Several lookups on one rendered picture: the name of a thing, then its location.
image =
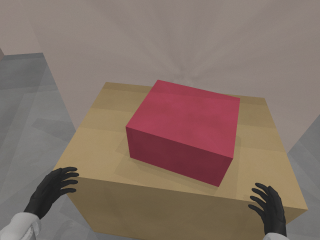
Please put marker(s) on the left robot hand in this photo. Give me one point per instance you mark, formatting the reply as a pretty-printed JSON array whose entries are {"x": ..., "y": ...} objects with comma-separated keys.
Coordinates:
[{"x": 49, "y": 190}]

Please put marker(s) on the right robot hand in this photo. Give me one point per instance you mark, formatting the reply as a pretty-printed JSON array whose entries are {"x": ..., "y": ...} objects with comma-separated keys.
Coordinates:
[{"x": 273, "y": 215}]

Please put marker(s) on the carton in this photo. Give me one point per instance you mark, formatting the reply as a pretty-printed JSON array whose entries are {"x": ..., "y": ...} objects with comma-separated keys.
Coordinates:
[{"x": 185, "y": 130}]

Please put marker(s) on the pedestal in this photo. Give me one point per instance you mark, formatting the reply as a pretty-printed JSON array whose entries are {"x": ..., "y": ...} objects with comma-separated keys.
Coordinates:
[{"x": 122, "y": 196}]

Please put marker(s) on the robot left forearm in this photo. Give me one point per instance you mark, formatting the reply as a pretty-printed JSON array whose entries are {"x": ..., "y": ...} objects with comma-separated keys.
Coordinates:
[{"x": 23, "y": 226}]

